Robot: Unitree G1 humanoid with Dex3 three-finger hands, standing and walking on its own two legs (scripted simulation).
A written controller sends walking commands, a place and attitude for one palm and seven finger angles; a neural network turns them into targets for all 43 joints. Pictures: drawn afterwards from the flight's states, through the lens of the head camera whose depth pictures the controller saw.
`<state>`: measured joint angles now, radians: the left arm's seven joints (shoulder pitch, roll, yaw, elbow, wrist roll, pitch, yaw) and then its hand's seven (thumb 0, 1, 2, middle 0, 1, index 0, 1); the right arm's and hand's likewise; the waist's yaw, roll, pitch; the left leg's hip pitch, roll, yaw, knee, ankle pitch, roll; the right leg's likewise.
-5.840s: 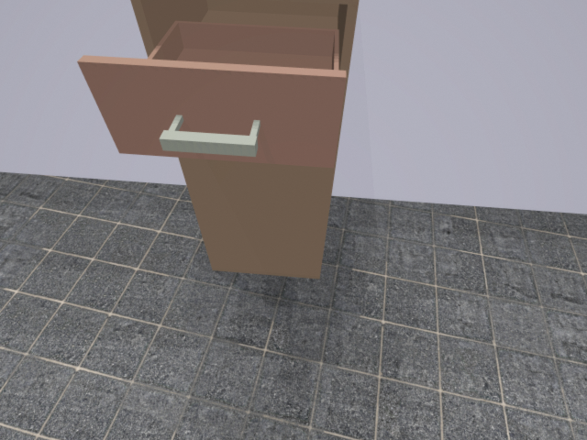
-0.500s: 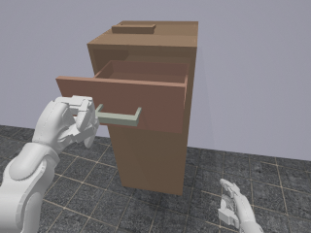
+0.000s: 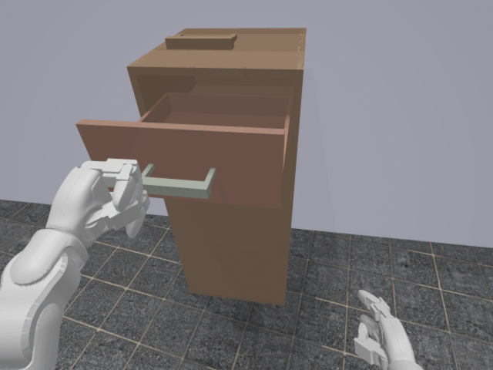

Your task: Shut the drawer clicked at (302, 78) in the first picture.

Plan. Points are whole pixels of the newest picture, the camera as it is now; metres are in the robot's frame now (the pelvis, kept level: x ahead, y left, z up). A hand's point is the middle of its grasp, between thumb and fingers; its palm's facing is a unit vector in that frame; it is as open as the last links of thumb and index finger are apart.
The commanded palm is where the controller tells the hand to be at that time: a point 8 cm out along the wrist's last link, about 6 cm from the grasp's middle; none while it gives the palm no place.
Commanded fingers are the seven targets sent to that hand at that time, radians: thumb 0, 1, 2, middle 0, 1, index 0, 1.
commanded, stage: bring the fist close to the handle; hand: left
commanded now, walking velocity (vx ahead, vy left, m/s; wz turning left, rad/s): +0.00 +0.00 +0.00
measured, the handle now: (175, 179) +0.39 +0.19 +0.15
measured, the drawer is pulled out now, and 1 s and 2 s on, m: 0.26 0.26 0.20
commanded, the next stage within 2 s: push the drawer shut in 1.30 s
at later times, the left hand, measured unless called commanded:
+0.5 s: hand (170, 212) +0.27 +0.15 +0.19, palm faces -0.02 -1.00 -0.07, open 3.3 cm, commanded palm +0.24 +0.20 +0.19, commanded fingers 0.00 0.90 0.90 -1.40 -1.60 -1.40 -1.60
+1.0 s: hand (184, 215) +0.31 +0.15 +0.14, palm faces -0.01 -1.00 -0.06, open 3.3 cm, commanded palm +0.28 +0.20 +0.15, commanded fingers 0.00 0.90 0.90 -1.40 -1.60 -1.40 -1.60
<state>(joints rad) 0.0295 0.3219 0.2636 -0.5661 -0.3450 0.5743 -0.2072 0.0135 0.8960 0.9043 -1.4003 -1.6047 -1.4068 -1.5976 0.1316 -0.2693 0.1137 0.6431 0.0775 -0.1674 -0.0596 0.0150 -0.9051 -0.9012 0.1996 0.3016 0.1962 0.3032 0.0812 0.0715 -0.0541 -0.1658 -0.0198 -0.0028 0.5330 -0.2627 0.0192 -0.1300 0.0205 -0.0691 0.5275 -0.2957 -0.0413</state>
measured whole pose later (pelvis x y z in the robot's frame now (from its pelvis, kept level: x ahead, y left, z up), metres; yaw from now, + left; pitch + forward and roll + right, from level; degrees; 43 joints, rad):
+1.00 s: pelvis +0.03 -0.01 +0.00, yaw -1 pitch -1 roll +0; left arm 0.07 0.22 0.14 -0.15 -0.23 0.14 -0.14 0.02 0.90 0.90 -1.40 -1.60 -1.40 -1.60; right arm 0.22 -0.25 0.06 0.61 0.05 -0.14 -0.06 0.01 -0.91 -0.90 0.20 0.30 0.20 0.30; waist 0.02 0.05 -0.05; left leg -0.20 -0.01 0.01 0.52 -0.30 0.01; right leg -0.18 0.03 -0.05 0.53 -0.33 -0.05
